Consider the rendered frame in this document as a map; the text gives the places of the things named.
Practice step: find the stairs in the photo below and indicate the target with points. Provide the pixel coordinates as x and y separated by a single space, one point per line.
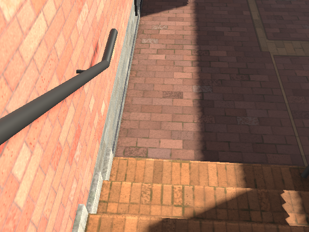
173 195

